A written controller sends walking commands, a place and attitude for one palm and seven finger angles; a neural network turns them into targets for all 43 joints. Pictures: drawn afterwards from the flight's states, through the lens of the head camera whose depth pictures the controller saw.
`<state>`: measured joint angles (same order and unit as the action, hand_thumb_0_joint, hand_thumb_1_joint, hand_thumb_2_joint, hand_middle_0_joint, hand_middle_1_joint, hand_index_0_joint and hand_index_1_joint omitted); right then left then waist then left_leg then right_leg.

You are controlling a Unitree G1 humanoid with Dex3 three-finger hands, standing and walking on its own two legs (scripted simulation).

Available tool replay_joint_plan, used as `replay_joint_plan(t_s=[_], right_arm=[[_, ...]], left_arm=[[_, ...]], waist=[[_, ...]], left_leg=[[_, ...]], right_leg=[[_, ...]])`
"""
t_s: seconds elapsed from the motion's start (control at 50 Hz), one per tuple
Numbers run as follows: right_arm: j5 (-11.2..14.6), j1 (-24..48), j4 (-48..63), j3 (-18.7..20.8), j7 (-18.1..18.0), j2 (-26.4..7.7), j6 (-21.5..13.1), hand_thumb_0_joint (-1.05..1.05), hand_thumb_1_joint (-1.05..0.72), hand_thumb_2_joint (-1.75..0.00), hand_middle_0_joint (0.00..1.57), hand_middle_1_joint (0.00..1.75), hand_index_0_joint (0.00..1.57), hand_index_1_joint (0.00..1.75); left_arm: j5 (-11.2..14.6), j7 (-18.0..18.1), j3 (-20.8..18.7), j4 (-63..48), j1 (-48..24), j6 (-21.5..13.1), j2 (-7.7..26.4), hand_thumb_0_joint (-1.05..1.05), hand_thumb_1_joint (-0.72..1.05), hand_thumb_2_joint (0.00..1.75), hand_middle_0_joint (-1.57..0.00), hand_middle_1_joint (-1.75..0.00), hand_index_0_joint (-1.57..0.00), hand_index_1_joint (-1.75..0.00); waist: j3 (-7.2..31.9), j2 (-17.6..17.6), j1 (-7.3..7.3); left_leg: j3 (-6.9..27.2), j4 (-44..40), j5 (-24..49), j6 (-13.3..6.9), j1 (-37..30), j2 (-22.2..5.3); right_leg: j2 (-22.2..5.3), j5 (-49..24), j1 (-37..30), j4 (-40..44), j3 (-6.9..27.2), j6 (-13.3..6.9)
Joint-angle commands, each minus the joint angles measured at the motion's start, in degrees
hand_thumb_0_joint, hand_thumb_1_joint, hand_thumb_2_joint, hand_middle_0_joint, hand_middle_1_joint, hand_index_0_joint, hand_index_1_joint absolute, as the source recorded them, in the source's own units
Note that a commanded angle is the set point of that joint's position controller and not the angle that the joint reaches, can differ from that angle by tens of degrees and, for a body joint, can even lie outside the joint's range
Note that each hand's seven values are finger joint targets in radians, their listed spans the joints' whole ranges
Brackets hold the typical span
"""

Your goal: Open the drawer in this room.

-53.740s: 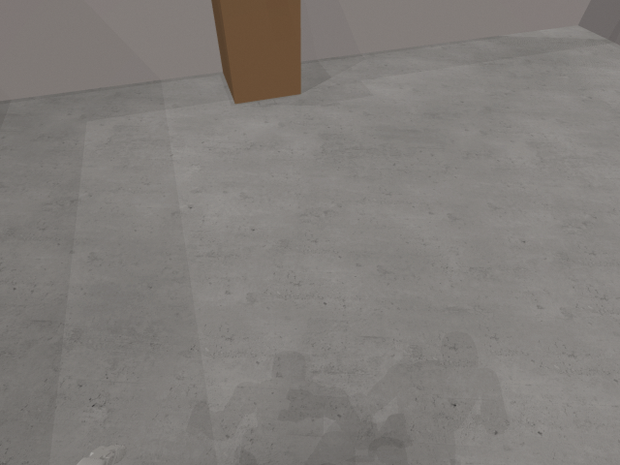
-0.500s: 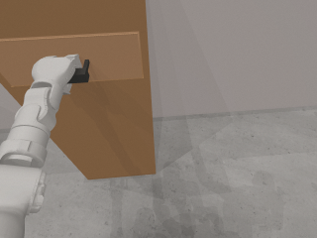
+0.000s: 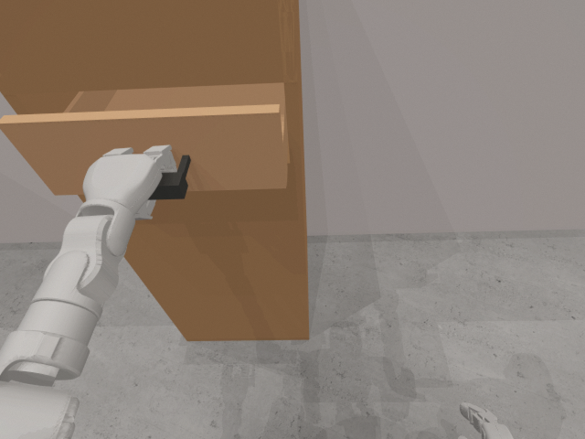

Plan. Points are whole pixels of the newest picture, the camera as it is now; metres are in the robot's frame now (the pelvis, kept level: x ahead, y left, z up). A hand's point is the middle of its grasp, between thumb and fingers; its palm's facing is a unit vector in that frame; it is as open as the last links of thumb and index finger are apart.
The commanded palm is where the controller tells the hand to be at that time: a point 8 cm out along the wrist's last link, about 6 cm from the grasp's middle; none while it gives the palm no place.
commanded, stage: pull the drawer open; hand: left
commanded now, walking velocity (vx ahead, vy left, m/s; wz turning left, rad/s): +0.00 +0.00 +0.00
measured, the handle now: (147, 174) +0.44 +0.23 +0.14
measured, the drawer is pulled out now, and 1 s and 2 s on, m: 0.07 0.19 0.30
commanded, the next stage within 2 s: none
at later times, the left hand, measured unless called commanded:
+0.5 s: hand (129, 241) +0.34 +0.23 +0.12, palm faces +0.02 -0.06 -1.00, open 5.9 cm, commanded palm +0.31 +0.24 +0.18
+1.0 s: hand (114, 280) +0.28 +0.23 +0.12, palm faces +0.05 -0.08 -1.00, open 6.0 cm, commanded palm +0.25 +0.23 +0.18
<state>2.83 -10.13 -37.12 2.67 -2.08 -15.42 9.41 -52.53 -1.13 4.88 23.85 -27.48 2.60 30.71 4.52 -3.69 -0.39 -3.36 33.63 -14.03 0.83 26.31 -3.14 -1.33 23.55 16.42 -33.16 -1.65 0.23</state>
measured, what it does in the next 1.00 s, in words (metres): stands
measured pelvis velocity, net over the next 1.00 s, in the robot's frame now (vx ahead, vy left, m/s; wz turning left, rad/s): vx -0.02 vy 0.00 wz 0.01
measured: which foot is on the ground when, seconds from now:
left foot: down 0.00-1.00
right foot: down 0.00-1.00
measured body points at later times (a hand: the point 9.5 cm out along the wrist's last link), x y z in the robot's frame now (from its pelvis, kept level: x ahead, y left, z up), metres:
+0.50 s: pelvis -0.02 -0.01 +0.00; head +0.00 -0.04 +0.45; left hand +0.33 +0.23 +0.17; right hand +0.15 -0.25 -0.12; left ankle +0.03 +0.13 -0.73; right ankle -0.08 -0.12 -0.73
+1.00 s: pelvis -0.02 +0.00 +0.01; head -0.02 -0.04 +0.45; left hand +0.27 +0.23 +0.17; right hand +0.19 -0.22 -0.10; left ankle +0.03 +0.13 -0.73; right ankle -0.08 -0.12 -0.73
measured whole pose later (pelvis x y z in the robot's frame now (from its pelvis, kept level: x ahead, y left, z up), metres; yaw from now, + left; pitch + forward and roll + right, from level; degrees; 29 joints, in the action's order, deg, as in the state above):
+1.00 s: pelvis -0.02 +0.00 +0.01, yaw +1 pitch +1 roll +1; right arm 1.7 -5.5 -36.9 0.6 -2.1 -14.5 4.9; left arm -50.6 0.0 4.8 -1.2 -4.3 4.5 28.7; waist 2.0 -5.2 3.5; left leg -3.1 28.7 -10.3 0.8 19.4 -2.3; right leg -1.9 21.1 10.4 -30.4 -2.0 0.3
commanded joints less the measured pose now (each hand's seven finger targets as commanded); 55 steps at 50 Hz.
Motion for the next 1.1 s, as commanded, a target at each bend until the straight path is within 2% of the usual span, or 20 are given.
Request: replay_joint_plan(t_s=[0.0, 0.12, 0.18, 0.24, 0.32, 0.34, 0.38, 0.44, 0.48, 0.54, 0.56, 0.6, 0.66, 0.8, 0.84, 0.9, 0.94, 1.02, 1.04, 1.08], right_arm=[[-0.16, 3.16, 7.04, 1.73, -0.68, -7.17, -2.09, 0.00, -0.90, -0.90, 0.20, 0.30, 0.20, 0.30], [-0.29, 5.45, 7.73, 1.14, -0.73, -6.51, -2.63, 0.00, -0.90, -0.90, 0.20, 0.30, 0.20, 0.30], [-0.52, 6.29, 7.80, 1.01, -0.91, -6.57, -3.11, 0.00, -0.90, -0.90, 0.20, 0.30, 0.20, 0.30], [-0.70, 6.94, 8.10, 0.96, -0.80, -6.37, -3.50, 0.00, -0.90, -0.90, 0.20, 0.30, 0.20, 0.30], [-0.63, 7.65, 7.84, 0.82, -0.99, -6.12, -3.94, 0.00, -0.90, -0.90, 0.20, 0.30, 0.20, 0.30], [-0.75, 7.84, 7.89, 0.81, -1.11, -6.38, -4.10, 0.00, -0.90, -0.90, 0.20, 0.30, 0.20, 0.30], [-0.67, 8.17, 7.98, 0.58, -1.08, -5.89, -4.39, 0.00, -0.90, -0.90, 0.20, 0.30, 0.20, 0.30], [-0.80, 8.63, 8.23, 0.68, -1.01, -6.18, -4.80, 0.00, -0.90, -0.90, 0.20, 0.30, 0.20, 0.30], [-0.69, 9.04, 8.05, 0.44, -1.18, -5.83, -5.05, 0.00, -0.90, -0.90, 0.20, 0.30, 0.20, 0.30], [-0.87, 9.25, 8.11, 0.45, -1.14, -6.21, -5.33, 0.00, -0.90, -0.90, 0.20, 0.30, 0.20, 0.30], [-0.73, 9.83, 8.66, 0.27, -0.99, -5.69, -5.66, 0.00, -0.90, -0.90, 0.20, 0.30, 0.20, 0.30], [-0.88, 9.91, 8.64, 0.33, -0.80, -5.75, -5.79, 0.00, -0.90, -0.90, 0.20, 0.30, 0.20, 0.30], [-0.72, 10.86, 9.27, 0.13, -0.56, -5.48, -6.21, 0.00, -0.90, -0.90, 0.20, 0.30, 0.20, 0.30], [-1.00, 12.07, 9.81, -0.09, -0.13, -5.15, -6.93, 0.00, -0.90, -0.90, 0.20, 0.30, 0.20, 0.30], [-0.96, 12.48, 9.52, -0.25, -0.13, -5.24, -7.00, 0.00, -0.90, -0.90, 0.20, 0.30, 0.20, 0.30], [-0.99, 13.23, 9.79, -0.64, -0.11, -4.72, -7.27, 0.00, -0.90, -0.90, 0.20, 0.30, 0.20, 0.30], [-1.12, 13.46, 9.41, -0.63, -0.16, -4.95, -7.27, 0.00, -0.90, -0.90, 0.20, 0.30, 0.20, 0.30], [-1.06, 13.90, 9.11, -1.13, -0.45, -4.55, -7.24, 0.00, -0.90, -0.90, 0.20, 0.30, 0.20, 0.30], [-1.14, 13.99, 9.08, -1.15, -0.50, -4.82, -7.27, 0.00, -0.90, -0.90, 0.20, 0.30, 0.20, 0.30], [-1.18, 14.38, 8.94, -1.43, -0.48, -4.35, -7.17, 0.00, -0.90, -0.90, 0.20, 0.30, 0.20, 0.30]], left_arm=[[1.26, 1.77, -8.51, -13.83, -18.81, 0.00, 13.51, 0.00, 0.90, 0.90, -0.40, -1.35, -0.40, -1.35], [1.90, 1.64, -7.57, -16.62, -15.19, -0.35, 11.58, 0.00, 0.90, 0.90, -0.40, -1.35, -0.40, -1.35], [1.86, 1.82, -9.14, -18.91, -14.50, -0.70, 13.34, 0.00, 0.90, 0.90, -0.40, -1.35, -0.40, -1.35], [2.18, 1.73, -8.85, -20.42, -11.07, -0.93, 12.21, 0.00, 0.90, 0.90, -0.40, -1.35, -0.40, -1.35], [2.08, 2.21, -8.90, -21.42, -10.67, -0.90, 12.05, 0.00, 0.90, 0.90, -0.40, -1.35, -0.40, -1.35], [2.24, 2.27, -9.80, -21.83, -9.46, -0.99, 13.06, 0.00, 0.90, 0.90, -0.40, -1.35, -0.40, -1.35], [2.29, 2.40, -8.13, -22.97, -9.05, -0.93, 10.94, 0.00, 0.90, 0.90, -0.40, -1.35, -0.40, -1.35], [2.57, 2.62, -10.50, -24.22, -6.24, -0.98, 13.10, 0.00, 0.90, 0.90, -0.40, -1.35, -0.40, -1.35], [2.55, 2.73, -10.04, -23.33, -4.83, -0.67, 12.10, 0.00, 0.90, 0.90, -0.40, -1.35, -0.40, -1.35], [2.35, 2.94, -11.63, -25.11, -3.63, -0.72, 13.73, 0.00, 0.90, 0.90, -0.40, -1.35, -0.40, -1.35], [2.55, 2.97, -10.24, -26.29, -2.47, -0.58, 11.94, 0.00, 0.90, 0.90, -0.40, -1.35, -0.40, -1.35], [2.54, 3.24, -11.62, -27.36, -0.11, -0.34, 12.64, 0.00, 0.90, 0.90, -0.40, -1.35, -0.40, -1.35], [2.75, 3.29, -9.34, -30.13, 0.72, -0.07, 10.23, 0.00, 0.90, 0.90, -0.40, -1.35, -0.40, -1.35], [2.68, 3.95, -9.86, -34.87, 6.97, 1.03, 9.50, 0.00, 0.90, 0.90, -0.40, -1.35, -0.40, -1.35], [2.94, 3.85, -8.92, -35.61, 6.93, 1.18, 8.72, 0.00, 0.90, 0.90, -0.40, -1.35, -0.40, -1.35], [2.72, 3.91, -7.43, -37.71, 7.59, 1.62, 7.15, 0.00, 0.90, 0.90, -0.40, -1.35, -0.40, -1.35], [2.81, 3.87, -8.95, -37.96, 9.27, 1.75, 8.87, 0.00, 0.90, 0.90, -0.40, -1.35, -0.40, -1.35], [2.59, 3.42, -8.09, -37.87, 8.68, 2.06, 7.98, 0.00, 0.90, 0.90, -0.40, -1.35, -0.40, -1.35], [3.23, 3.34, -10.12, -38.14, 10.71, 2.01, 9.84, 0.00, 0.90, 0.90, -0.40, -1.35, -0.40, -1.35], [2.87, 3.08, -8.68, -38.24, 11.21, 2.01, 8.17, 0.00, 0.90, 0.90, -0.40, -1.35, -0.40, -1.35]], waist=[[19.18, 2.75, 0.90], [16.83, 2.20, 1.34], [17.49, 2.33, 1.85], [17.85, 4.39, 2.20], [15.57, 2.80, 2.28], [16.47, 4.46, 2.52], [15.75, 2.36, 2.46], [16.01, 3.55, 3.15], [13.90, 3.89, 3.10], [15.07, 3.84, 3.55], [14.77, 2.96, 3.93], [14.77, 2.13, 4.39], [13.46, 2.02, 3.97], [13.24, 2.08, 4.77], [11.82, 3.06, 4.21], [11.61, 1.43, 4.50], [11.77, 2.66, 4.79], [10.06, 2.25, 4.54], [10.89, 2.70, 5.09], [9.96, 2.32, 4.95]], left_leg=[[0.03, 0.29, 25.47, -3.79, -19.31, 4.39], [0.14, -0.66, 23.16, -3.56, -19.04, 4.57], [-0.13, -0.84, 22.63, -3.56, -18.97, 4.74], [-0.17, -0.98, 23.42, -3.63, -18.85, 4.84], [0.05, -2.05, 20.07, -3.34, -18.89, 4.74], [-0.24, -2.01, 20.01, -3.55, -18.80, 4.82], [-0.07, -2.28, 19.84, -3.41, -19.01, 4.99], [-0.21, -2.74, 19.43, -3.39, -19.04, 4.81], [-0.18, -3.18, 17.91, -3.31, -18.17, 4.93], [-0.13, -3.58, 18.61, -3.14, -18.77, 4.71], [-0.20, -3.61, 18.64, -3.24, -18.82, 4.91], [-0.08, -3.87, 19.69, -3.09, -19.32, 4.72], [-0.17, -4.39, 18.18, -2.98, -19.46, 4.58], [0.11, -5.28, 18.54, -2.66, -20.73, 4.48], [0.08, -5.61, 17.98, -2.65, -20.69, 4.30], [0.21, -6.09, 16.85, -2.50, -21.40, 4.41], [0.27, -6.28, 16.98, -2.50, -21.56, 4.24], [0.35, -6.78, 15.79, -2.41, -21.53, 4.35], [0.23, -6.83, 16.20, -2.35, -21.60, 4.21], [0.23, -6.84, 16.61, -2.39, -21.43, 4.41]], right_leg=[[3.74, -33.39, -0.83, 2.81, -0.24, -0.89], [3.58, -31.15, -0.47, 3.51, -0.44, -0.86], [3.32, -32.04, -1.78, 3.72, -0.08, -0.76], [3.19, -33.10, -3.00, 3.94, -0.16, -0.70], [3.41, -28.83, -1.14, 4.44, -0.41, -0.71], [3.21, -29.26, -2.45, 5.00, -0.03, -0.65], [3.24, -28.94, -1.67, 4.70, -0.28, -0.68], [3.20, -28.22, -2.86, 5.39, -0.21, -0.71], [3.19, -27.40, -1.98, 5.41, -0.37, -0.46], [3.25, -26.84, -3.09, 5.67, -0.33, -0.68], [3.07, -27.52, -3.05, 5.51, -0.20, -0.55], [3.29, -27.64, -3.25, 5.37, -0.46, -0.73], [3.18, -25.40, -2.40, 6.01, -0.60, -0.56], [3.39, -24.08, -2.89, 6.37, -1.12, -0.69], [3.31, -23.25, -2.72, 7.13, -1.12, -0.69], [3.25, -21.94, -2.01, 7.20, -1.32, -0.61], [3.25, -21.72, -3.08, 7.73, -1.12, -0.77], [3.16, -21.06, -2.13, 8.07, -1.39, -0.60], [3.07, -21.47, -3.74, 8.30, -1.19, -0.74], [3.02, -22.40, -3.24, 8.16, -1.31, -0.62]])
